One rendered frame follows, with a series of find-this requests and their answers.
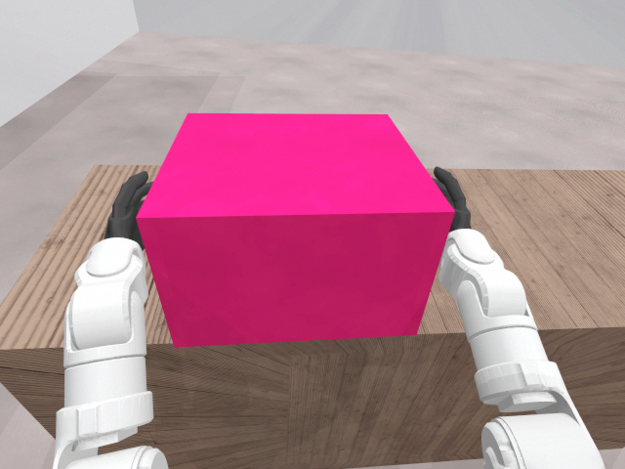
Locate left robot forearm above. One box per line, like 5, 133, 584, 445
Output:
53, 237, 153, 469

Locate pedestal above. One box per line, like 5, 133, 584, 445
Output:
0, 165, 625, 469

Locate carton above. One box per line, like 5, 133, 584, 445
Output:
136, 113, 455, 348

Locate robot right hand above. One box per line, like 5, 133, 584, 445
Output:
432, 167, 472, 233

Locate right robot forearm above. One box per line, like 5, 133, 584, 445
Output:
438, 229, 605, 469

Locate robot left hand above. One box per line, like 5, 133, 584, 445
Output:
104, 171, 153, 251

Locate robot right upper arm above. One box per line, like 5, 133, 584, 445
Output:
481, 413, 602, 469

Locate robot left upper arm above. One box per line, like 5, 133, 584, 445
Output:
65, 446, 168, 469

